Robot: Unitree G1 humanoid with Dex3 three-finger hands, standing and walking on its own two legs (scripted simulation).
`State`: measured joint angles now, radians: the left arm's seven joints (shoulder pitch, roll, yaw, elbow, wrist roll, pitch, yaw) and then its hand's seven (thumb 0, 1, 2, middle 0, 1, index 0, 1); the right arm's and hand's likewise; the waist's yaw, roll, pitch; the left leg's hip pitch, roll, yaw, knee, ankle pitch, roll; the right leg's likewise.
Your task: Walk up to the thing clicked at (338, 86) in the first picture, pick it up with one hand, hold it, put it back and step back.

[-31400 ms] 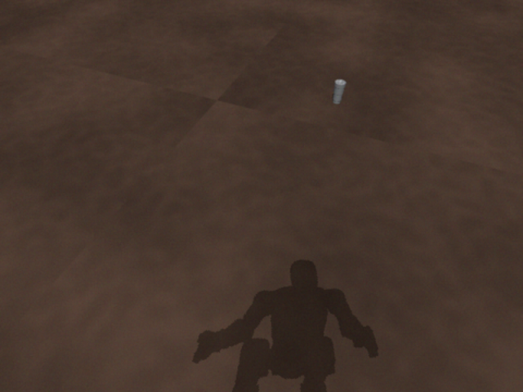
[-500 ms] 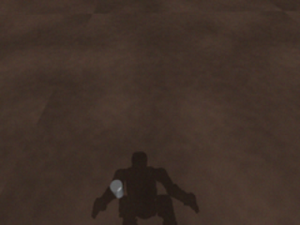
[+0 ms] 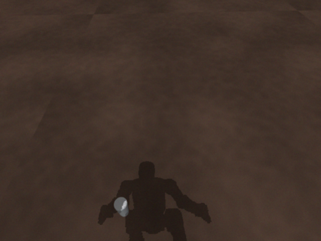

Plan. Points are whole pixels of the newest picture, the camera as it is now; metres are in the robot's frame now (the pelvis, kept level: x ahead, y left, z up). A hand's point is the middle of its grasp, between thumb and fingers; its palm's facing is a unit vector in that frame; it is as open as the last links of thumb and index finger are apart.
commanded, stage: stand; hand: left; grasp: from the side
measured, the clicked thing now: (122, 208) +0.43 +0.23 -0.71
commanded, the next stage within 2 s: step back in 0.46 s
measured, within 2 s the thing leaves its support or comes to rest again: neither
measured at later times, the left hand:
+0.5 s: hand out of the picture +0.07 +0.25 -0.16, palm faces +0.00 -0.94 -0.34, open 7.4 cm
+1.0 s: hand out of the picture +0.06 +0.31 -0.18, palm faces -0.04 -0.93 -0.35, open 7.4 cm
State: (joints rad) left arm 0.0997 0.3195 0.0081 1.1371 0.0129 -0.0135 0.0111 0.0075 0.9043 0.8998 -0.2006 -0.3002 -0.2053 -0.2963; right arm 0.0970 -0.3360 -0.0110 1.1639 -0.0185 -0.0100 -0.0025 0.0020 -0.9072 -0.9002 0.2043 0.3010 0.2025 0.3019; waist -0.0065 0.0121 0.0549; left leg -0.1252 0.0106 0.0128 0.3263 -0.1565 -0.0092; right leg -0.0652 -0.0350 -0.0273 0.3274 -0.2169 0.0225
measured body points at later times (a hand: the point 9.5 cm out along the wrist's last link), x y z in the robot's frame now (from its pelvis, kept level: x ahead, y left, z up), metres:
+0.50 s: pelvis -0.01 +0.00 +0.00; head +0.01 -0.01 +0.45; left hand +0.07 +0.30 -0.13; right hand +0.07 -0.30 -0.14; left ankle +0.02 +0.12 -0.75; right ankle -0.02 -0.13 -0.75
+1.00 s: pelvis -0.08 +0.05 -0.02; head +0.00 +0.07 +0.43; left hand +0.06 +0.35 -0.15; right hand +0.00 -0.26 -0.13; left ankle -0.04 +0.12 -0.75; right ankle -0.12 -0.11 -0.67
